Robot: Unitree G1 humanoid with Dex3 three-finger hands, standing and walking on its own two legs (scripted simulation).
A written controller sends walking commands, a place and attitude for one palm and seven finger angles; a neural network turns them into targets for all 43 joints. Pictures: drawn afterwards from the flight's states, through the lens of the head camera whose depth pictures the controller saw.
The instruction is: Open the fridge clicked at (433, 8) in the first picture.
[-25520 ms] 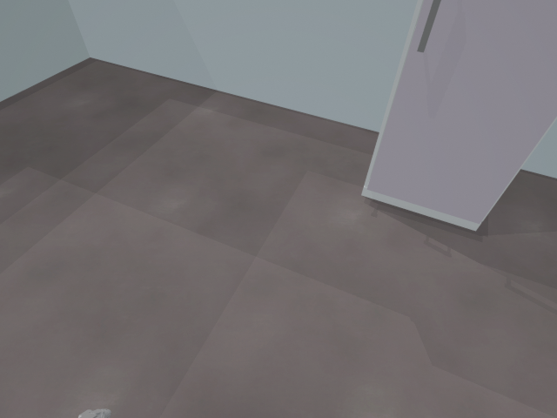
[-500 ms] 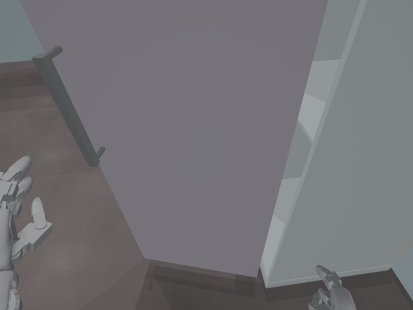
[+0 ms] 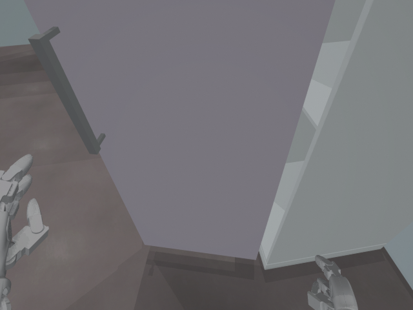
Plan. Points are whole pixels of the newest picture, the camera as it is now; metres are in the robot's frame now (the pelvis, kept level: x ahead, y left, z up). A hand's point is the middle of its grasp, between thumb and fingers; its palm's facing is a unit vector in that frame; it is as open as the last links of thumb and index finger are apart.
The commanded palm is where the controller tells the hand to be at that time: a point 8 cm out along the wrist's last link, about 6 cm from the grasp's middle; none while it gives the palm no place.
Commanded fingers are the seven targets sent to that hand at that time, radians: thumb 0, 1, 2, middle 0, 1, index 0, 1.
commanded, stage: step back with the hand held close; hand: left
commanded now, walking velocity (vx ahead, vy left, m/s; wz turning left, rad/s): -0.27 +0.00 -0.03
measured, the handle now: (76, 99) +0.49 +0.33 +0.17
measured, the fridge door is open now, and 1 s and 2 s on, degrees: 73 73 73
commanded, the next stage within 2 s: stop stepping back and stand still in 1.14 s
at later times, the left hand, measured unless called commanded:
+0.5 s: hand out of the picture +0.12 +0.30 +0.15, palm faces +0.47 -0.76 -0.45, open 7.4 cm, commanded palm +0.06 +0.33 +0.18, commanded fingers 0.00 0.90 0.90 -0.20 -0.30 -0.20 -0.30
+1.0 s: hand out of the picture +0.05 +0.30 +0.16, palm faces +0.50 -0.75 -0.44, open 7.4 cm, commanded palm -0.01 +0.33 +0.18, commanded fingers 0.00 0.90 0.90 -0.20 -0.30 -0.20 -0.30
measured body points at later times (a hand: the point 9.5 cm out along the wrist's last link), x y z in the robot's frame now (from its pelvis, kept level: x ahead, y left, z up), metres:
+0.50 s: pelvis -0.07 +0.03 -0.01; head -0.06 +0.04 +0.44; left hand +0.09 +0.34 +0.18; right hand +0.11 -0.20 -0.09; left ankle +0.03 +0.12 -0.74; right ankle -0.02 -0.11 -0.74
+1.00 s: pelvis -0.13 +0.02 -0.02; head -0.12 +0.05 +0.43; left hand +0.02 +0.34 +0.18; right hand +0.08 -0.19 -0.08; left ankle +0.02 +0.12 -0.73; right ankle -0.08 -0.10 -0.74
